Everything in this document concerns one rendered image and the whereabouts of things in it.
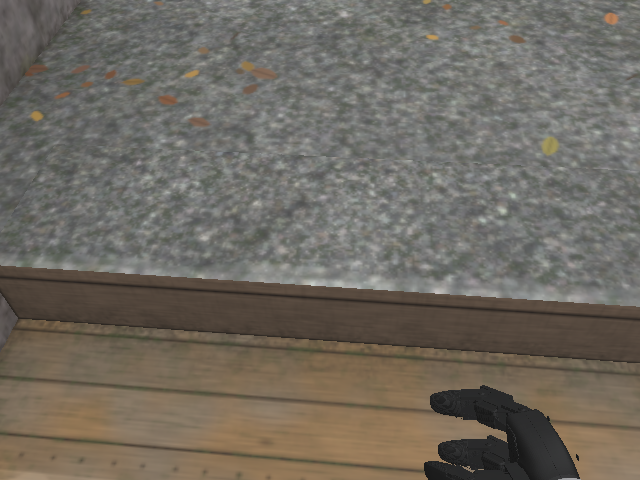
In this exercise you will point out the robot right hand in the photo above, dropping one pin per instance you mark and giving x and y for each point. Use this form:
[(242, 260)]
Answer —
[(534, 450)]

